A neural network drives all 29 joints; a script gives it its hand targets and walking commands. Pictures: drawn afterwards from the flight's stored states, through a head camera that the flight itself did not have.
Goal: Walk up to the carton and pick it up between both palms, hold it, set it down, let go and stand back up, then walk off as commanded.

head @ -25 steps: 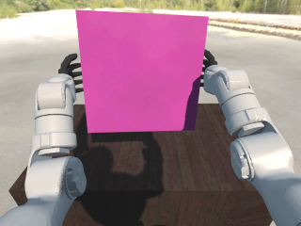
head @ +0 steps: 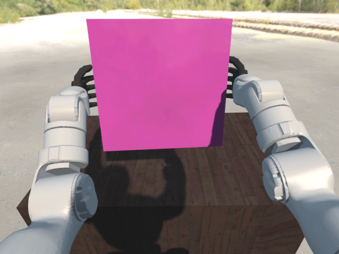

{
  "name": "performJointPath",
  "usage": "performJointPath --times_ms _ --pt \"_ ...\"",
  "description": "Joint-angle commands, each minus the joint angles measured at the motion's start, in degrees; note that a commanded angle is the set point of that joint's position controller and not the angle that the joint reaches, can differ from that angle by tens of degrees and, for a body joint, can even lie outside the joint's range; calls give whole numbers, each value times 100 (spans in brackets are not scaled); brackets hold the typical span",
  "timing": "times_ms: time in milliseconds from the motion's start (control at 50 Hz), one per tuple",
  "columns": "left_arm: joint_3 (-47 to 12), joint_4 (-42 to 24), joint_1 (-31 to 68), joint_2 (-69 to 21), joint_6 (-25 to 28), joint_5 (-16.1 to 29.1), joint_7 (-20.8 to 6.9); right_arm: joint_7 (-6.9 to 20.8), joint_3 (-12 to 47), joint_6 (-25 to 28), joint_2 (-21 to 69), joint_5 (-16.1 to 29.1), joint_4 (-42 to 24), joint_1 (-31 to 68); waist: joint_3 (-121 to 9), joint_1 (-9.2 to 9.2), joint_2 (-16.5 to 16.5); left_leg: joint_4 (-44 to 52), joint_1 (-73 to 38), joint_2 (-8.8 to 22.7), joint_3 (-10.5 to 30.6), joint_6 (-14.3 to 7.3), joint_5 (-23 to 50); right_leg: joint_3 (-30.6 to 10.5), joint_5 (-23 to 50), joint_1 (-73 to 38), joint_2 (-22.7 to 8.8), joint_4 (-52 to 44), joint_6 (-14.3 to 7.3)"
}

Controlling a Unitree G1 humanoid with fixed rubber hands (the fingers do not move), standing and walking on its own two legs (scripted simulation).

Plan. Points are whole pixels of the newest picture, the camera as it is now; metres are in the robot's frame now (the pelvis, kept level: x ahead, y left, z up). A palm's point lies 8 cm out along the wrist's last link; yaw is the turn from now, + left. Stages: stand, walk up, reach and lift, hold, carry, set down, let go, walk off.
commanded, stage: hold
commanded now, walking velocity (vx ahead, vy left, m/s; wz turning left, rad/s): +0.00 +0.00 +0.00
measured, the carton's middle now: (160, 82) +0.45 +0.00 +0.29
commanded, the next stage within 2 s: set down in 0.28 s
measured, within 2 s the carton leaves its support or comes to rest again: neither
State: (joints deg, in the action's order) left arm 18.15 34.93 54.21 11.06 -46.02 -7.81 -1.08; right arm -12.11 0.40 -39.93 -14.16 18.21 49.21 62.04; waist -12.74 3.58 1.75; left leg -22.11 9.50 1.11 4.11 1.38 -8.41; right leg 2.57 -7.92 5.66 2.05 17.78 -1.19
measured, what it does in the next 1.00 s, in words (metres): stands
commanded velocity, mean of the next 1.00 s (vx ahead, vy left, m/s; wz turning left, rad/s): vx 0.00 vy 0.00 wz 0.00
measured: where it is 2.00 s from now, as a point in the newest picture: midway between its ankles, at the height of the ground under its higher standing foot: outside the picture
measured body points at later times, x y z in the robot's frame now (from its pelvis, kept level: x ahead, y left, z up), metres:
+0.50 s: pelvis +0.03 +0.00 +0.00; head -0.09 +0.01 +0.43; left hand +0.40 +0.19 +0.32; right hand +0.40 -0.17 +0.31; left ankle +0.05 +0.13 -0.75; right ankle +0.03 -0.10 -0.75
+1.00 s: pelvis +0.03 +0.00 +0.00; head -0.03 +0.01 +0.45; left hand +0.43 +0.19 +0.25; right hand +0.44 -0.17 +0.26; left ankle +0.05 +0.13 -0.75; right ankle +0.03 -0.10 -0.75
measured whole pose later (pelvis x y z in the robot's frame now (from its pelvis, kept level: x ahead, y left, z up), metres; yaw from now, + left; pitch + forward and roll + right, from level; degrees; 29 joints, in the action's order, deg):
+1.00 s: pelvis +0.03 +0.00 +0.00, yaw +0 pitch -4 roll -1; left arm 19.9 26.9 49.0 8.6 -38.7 -9.5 1.0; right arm -11.4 -0.8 -23.4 -11.7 18.2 48.7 58.5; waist -4.8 3.6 -0.4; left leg -22.1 7.6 1.1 4.1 1.5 -10.6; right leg 2.6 -10.4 3.9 2.1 18.1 -1.2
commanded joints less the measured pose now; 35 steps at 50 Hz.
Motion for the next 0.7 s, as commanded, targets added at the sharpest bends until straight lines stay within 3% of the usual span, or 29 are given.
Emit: performJointPath --times_ms 0,100,260,280,340,380,440,600,680 --pt "-1153 -453 5633 -2972 632 875 -1155 1343 135 600 3518 537 -1043 5553 -1022 -83 -62 755 756 -138 -89 -281 -822 -403 -1022 -51 248 -326 -11" --pt "-1654 -1141 5618 -3228 715 1231 -941 1245 561 710 3697 819 -1561 5473 -1807 -83 -82 461 114 -247 -142 -139 92 -440 -249 -87 188 -370 11" --pt "-2268 -2557 5216 -3463 557 1668 -676 949 1247 586 3603 1558 -2902 4994 -2984 62 118 -19 -759 -335 -33 120 1679 -460 1827 -717 231 -143 204" --pt "-2312 -3370 5241 -3332 552 1739 -717 952 1658 353 4102 1869 -3132 4890 -3168 -137 -171 15 -1186 -420 -150 -180 2014 -373 1958 -1396 246 -4 370" --pt "-2217 -2768 4821 -3406 354 1582 -798 789 1471 242 3884 1886 -3025 5008 -2578 25 -81 -56 -1094 -467 -128 -73 2182 -385 2334 -1309 215 7 398" --pt "-1985 -1919 4548 -3399 266 1343 -935 714 974 293 3572 1586 -2495 5126 -1730 212 26 77 -892 -409 -101 -52 1700 -335 1740 -872 178 -168 377" --pt "-1675 -1149 4369 -3424 319 1047 -1179 739 354 568 3195 1086 -2245 5352 -1227 407 218 209 -654 -299 -106 32 1204 -276 968 -492 134 -326 258" --pt "-913 -728 4089 -3054 474 213 -1436 1043 -102 1090 2861 399 -1209 4965 -530 218 209 512 -451 -201 -230 51 777 -201 138 -511 86 -426 141" --pt "-1053 -1014 4110 -2940 595 217 -1380 1139 -81 1384 2871 276 -1222 4848 -708 116 100 633 -430 -190 -266 15 615 -140 -31 -569 93 -372 156"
